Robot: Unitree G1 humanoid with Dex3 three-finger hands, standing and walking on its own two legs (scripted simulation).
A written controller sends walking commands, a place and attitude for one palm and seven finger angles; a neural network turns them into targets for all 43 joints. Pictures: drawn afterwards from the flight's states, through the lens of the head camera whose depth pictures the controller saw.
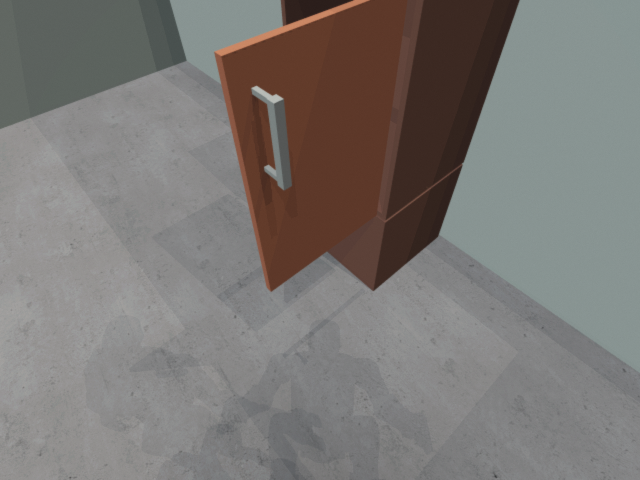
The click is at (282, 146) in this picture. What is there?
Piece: cupboard door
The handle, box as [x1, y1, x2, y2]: [251, 86, 291, 189]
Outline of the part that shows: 251,88 252,93 267,104 276,168 275,170 269,165 267,165 264,167 264,169 277,181 278,185 281,188 285,189 291,185 283,99 276,94 272,96 257,86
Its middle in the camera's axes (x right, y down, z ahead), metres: -0.08 -0.16 +0.63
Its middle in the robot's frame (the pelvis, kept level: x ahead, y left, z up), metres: +0.59 +0.11 +0.09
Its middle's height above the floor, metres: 0.88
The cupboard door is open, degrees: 90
